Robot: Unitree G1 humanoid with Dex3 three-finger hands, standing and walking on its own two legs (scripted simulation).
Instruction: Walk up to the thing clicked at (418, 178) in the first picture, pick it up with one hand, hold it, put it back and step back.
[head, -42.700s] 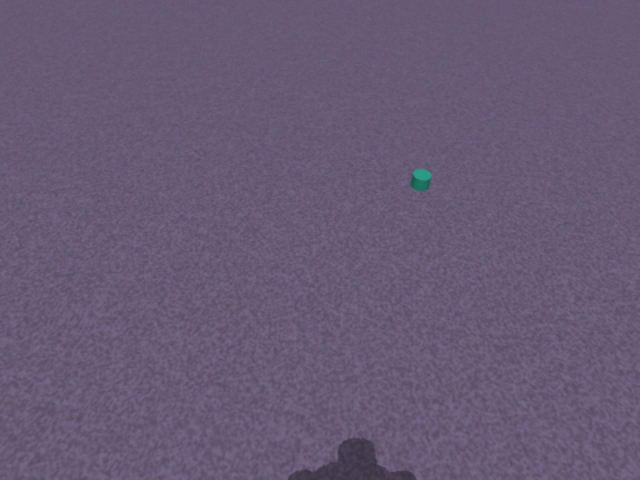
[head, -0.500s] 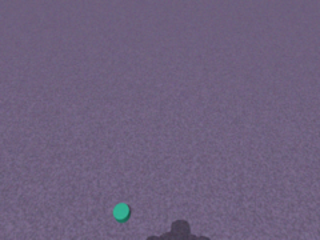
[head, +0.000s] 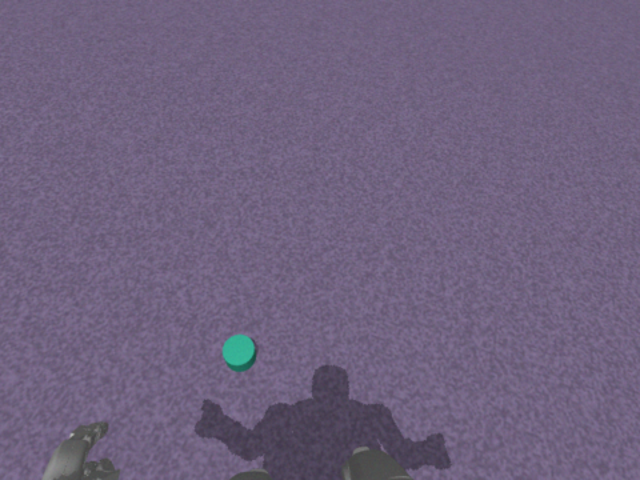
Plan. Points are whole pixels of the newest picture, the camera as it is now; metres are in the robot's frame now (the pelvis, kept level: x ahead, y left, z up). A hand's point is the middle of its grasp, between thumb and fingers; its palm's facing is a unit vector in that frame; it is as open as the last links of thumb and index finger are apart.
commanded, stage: step back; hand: left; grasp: from above
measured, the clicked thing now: (239, 353) +0.50 +0.20 -0.72
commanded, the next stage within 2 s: none
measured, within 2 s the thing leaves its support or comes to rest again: neither
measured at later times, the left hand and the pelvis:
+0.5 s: hand out of the picture +0.01 +0.25 -0.13, palm faces -0.05 -0.91 -0.40, open 7.4 cm; pelvis -0.11 -0.01 +0.01, yaw -3 degrees
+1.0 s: hand out of the picture -0.16 +0.27 -0.15, palm faces -0.08 -0.92 -0.39, open 7.4 cm; pelvis -0.27 +0.00 +0.00, yaw -6 degrees
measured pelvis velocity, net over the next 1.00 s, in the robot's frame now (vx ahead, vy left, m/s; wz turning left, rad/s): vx -0.27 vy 0.00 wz -0.10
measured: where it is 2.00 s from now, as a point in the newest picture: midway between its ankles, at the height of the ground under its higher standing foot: outside the picture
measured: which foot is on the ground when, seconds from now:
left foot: down 0.00-0.32, up 0.34-0.60, down 0.62-1.00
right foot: up 0.00-0.28, down 0.30-0.64, up 0.66-1.00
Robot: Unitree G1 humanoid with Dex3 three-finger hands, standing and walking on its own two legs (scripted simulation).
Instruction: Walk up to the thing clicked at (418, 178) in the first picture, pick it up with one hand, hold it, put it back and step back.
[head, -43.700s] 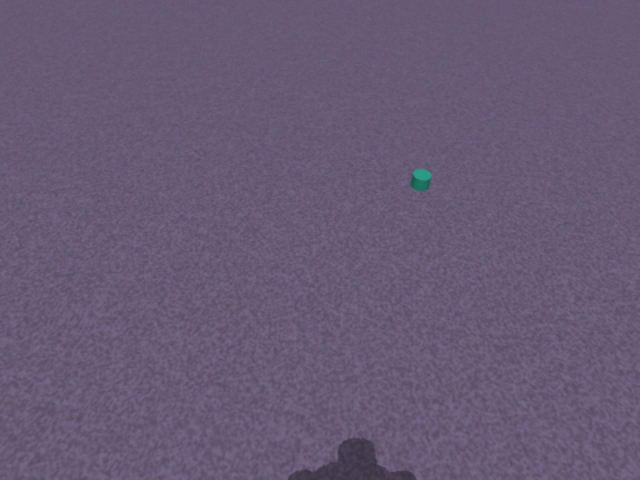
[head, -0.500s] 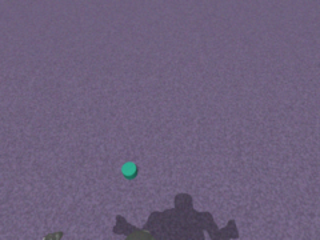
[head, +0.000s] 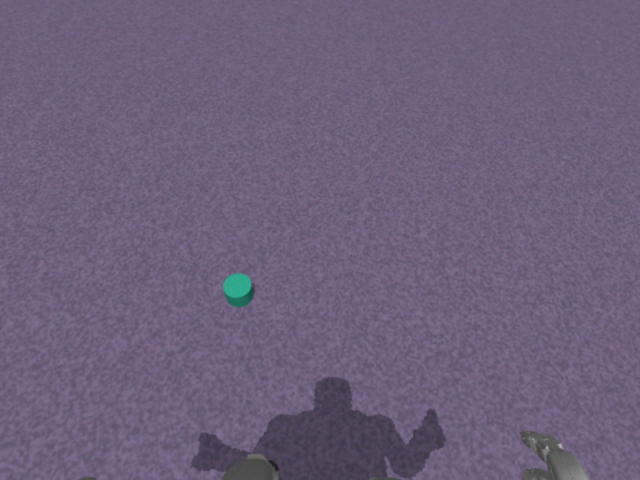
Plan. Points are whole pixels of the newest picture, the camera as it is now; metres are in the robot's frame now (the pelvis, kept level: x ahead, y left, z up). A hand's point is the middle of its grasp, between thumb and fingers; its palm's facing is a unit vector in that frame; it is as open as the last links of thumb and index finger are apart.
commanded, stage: step back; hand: left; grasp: from above
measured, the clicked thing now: (238, 290) +0.74 +0.28 -0.72
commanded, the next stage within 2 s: stand in 1.90 s
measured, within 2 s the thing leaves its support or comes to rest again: neither
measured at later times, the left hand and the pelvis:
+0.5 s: hand out of the picture -0.06 +0.26 -0.14, palm faces +0.10 -0.92 -0.39, open 7.4 cm; pelvis -0.18 -0.02 +0.00, yaw +7 degrees
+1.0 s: hand out of the picture -0.29 +0.22 -0.13, palm faces +0.11 -0.90 -0.43, open 7.4 cm; pelvis -0.32 -0.06 +0.00, yaw +6 degrees
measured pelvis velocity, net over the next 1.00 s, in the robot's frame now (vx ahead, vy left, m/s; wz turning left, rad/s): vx -0.32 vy -0.06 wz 0.10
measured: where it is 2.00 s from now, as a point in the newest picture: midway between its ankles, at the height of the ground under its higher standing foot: outside the picture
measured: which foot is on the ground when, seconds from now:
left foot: down 0.00-0.08, up 0.10-0.38, down 0.40-0.76, up 0.78-1.00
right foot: up 0.00-0.04, down 0.06-0.42, up 0.44-0.72, down 0.74-1.00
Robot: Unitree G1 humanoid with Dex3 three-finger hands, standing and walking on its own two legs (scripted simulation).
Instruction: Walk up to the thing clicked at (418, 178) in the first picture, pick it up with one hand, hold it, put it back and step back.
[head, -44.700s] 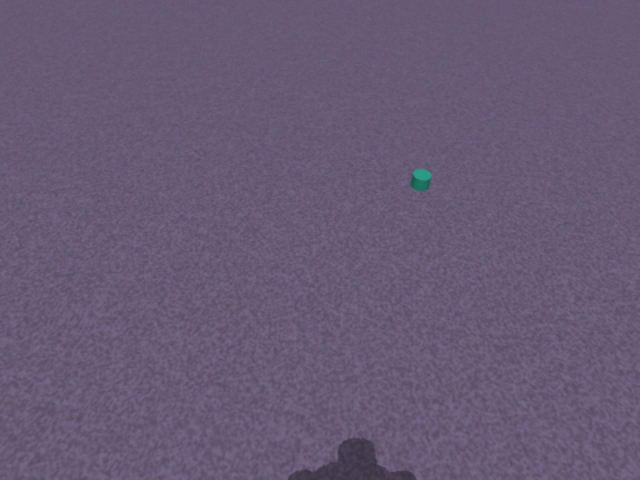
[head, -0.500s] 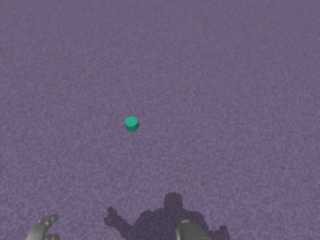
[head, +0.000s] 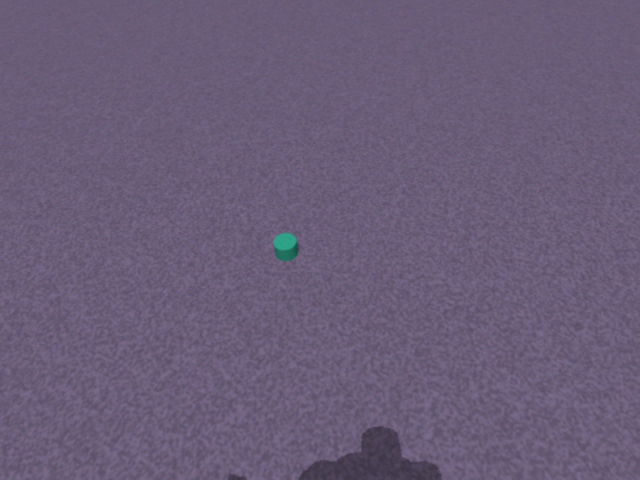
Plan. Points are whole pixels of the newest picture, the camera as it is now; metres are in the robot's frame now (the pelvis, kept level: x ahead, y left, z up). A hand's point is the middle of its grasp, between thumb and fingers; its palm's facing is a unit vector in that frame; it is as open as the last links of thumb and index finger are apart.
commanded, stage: step back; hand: left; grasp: from above
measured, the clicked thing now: (285, 247) +1.09 +0.23 -0.72
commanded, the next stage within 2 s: stand in 0.90 s
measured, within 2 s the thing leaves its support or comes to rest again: neither
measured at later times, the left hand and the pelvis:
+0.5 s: hand out of the picture +0.05 +0.27 -0.14, palm faces +0.05 -0.93 -0.37, open 7.4 cm; pelvis +0.00 +0.01 +0.01, yaw +1 degrees
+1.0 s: hand out of the picture +0.14 +0.28 -0.13, palm faces +0.00 -0.94 -0.35, open 7.4 cm; pelvis +0.04 +0.02 +0.02, yaw +0 degrees
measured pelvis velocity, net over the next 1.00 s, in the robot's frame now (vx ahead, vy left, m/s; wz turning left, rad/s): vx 0.04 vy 0.02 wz -0.01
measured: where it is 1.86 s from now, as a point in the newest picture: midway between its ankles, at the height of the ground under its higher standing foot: outside the picture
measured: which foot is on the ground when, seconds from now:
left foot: up 0.00-0.02, down 0.04-0.30, up 0.32-0.52, down 0.54-1.00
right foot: down 0.00-1.00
